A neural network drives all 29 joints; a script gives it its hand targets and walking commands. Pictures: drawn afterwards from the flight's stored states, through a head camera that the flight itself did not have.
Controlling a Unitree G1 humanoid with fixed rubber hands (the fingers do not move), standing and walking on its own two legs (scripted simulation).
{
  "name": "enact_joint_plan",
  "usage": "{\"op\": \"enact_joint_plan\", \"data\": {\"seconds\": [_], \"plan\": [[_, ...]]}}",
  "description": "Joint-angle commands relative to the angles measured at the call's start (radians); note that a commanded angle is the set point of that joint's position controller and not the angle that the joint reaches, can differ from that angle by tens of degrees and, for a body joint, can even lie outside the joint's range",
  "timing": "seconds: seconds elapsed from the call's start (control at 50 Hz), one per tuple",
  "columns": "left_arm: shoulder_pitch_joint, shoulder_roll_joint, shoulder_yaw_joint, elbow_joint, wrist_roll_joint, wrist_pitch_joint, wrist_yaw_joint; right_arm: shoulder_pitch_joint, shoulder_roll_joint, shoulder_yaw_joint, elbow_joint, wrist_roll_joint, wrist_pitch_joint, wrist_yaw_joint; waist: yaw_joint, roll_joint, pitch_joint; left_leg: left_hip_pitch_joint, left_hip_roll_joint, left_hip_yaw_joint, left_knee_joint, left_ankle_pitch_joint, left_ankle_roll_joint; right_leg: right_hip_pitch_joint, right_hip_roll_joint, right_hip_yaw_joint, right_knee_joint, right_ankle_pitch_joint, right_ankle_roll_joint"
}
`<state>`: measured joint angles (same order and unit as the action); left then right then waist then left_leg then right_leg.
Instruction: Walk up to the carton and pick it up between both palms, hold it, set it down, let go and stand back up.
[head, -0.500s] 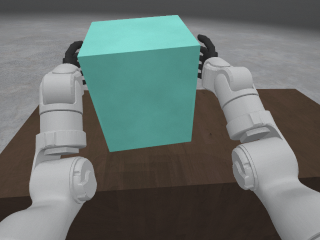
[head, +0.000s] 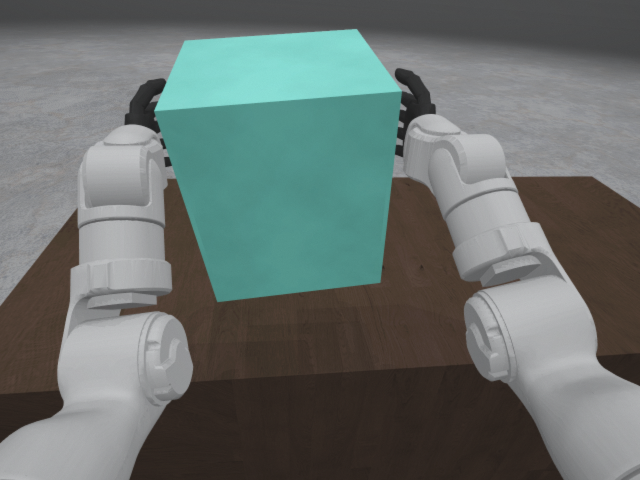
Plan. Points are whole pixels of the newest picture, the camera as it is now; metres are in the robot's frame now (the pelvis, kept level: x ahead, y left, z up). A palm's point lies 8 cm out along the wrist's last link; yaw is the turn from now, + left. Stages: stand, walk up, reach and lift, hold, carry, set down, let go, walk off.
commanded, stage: hold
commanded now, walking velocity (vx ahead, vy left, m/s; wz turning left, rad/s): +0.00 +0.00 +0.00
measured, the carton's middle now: (286, 166) +0.40 +0.01 +0.27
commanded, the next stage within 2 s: set down in 1.86 s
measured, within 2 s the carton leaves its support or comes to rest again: neither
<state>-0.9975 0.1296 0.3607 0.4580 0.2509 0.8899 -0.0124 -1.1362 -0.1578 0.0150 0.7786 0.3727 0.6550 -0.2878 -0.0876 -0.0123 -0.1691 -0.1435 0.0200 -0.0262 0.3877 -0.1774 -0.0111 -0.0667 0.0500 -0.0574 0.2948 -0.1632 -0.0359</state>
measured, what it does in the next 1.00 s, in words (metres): stands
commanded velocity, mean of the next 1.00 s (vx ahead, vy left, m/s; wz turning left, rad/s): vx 0.00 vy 0.00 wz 0.00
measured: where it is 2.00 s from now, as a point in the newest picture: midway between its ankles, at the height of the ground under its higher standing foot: outside the picture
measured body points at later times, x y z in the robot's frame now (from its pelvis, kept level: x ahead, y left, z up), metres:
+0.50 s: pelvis +0.00 +0.00 +0.00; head -0.09 +0.02 +0.44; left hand +0.39 +0.17 +0.31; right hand +0.38 -0.14 +0.32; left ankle +0.02 +0.12 -0.75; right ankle +0.00 -0.09 -0.75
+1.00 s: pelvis +0.00 +0.00 +0.00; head -0.09 +0.02 +0.44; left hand +0.39 +0.17 +0.31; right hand +0.38 -0.14 +0.32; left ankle +0.02 +0.12 -0.75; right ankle +0.00 -0.09 -0.75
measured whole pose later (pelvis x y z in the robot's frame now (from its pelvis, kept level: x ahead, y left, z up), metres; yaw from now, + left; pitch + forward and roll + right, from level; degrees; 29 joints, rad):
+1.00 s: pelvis +0.00 +0.00 +0.00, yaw +0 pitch -3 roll -1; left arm -1.02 0.14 0.36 0.51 0.24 0.88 -0.01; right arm -1.15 -0.16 0.01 0.81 0.37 0.65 -0.29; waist -0.09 0.00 -0.17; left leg -0.16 0.02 -0.03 0.39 -0.17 -0.01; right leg -0.07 0.05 -0.06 0.28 -0.15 -0.03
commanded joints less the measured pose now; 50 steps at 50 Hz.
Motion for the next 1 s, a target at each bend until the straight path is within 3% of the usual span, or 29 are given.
{"op": "enact_joint_plan", "data": {"seconds": [0.0, 0.14, 0.16, 0.3, 0.42, 0.68, 0.98], "plan": [[-0.804, -0.588, -0.358, -0.167, -0.219, -0.084, -0.147, -0.782, 0.604, 0.167, -0.28, 0.177, -0.027, 0.135, -0.01, 0.068, -0.321, 0.076, -0.046, -0.019, -0.051, 0.162, -0.03, 0.092, -0.004, 0.077, -0.024, 0.219, 0.087], [-0.81, -0.602, -0.365, -0.161, -0.215, -0.082, -0.146, -0.783, 0.597, 0.157, -0.26, 0.17, -0.027, 0.145, -0.011, 0.081, -0.305, 0.06, -0.037, -0.02, -0.057, 0.156, -0.034, 0.088, 0.003, 0.074, -0.02, 0.195, 0.077], [-0.833, -0.575, -0.344, -0.118, -0.216, -0.08, -0.15, -0.756, 0.581, 0.135, -0.203, 0.153, -0.017, 0.145, -0.024, 0.1, -0.253, 0.054, -0.041, -0.008, -0.06, 0.156, -0.044, 0.073, 0.006, 0.07, -0.037, 0.175, 0.066], [-0.837, -0.595, -0.356, -0.163, -0.242, -0.092, -0.14, -0.801, 0.607, 0.178, -0.287, 0.194, -0.029, 0.143, -0.011, 0.087, -0.362, 0.097, -0.047, -0.015, -0.027, 0.244, -0.044, 0.11, 0.015, 0.063, -0.022, 0.265, 0.079], [-0.8, -0.588, -0.335, -0.134, -0.223, -0.086, -0.144, -0.786, 0.598, 0.174, -0.28, 0.18, -0.029, 0.143, -0.008, 0.067, -0.323, 0.081, -0.045, -0.014, -0.045, 0.201, -0.033, 0.105, 0.013, 0.065, -0.034, 0.22, 0.075], [-0.829, -0.595, -0.341, -0.123, -0.232, -0.091, -0.138, -0.796, 0.601, 0.16, -0.259, 0.172, -0.029, 0.147, -0.009, 0.079, -0.319, 0.07, -0.044, -0.014, -0.048, 0.173, -0.034, 0.084, 0.01, 0.069, -0.038, 0.188, 0.071], [-0.831, -0.589, -0.332, -0.112, -0.232, -0.097, -0.141, -0.804, 0.6, 0.157, -0.258, 0.177, -0.031, 0.144, -0.01, 0.075, -0.329, 0.071, -0.047, -0.016, -0.044, 0.183, -0.034, 0.091, 0.008, 0.068, -0.037, 0.206, 0.074]]}}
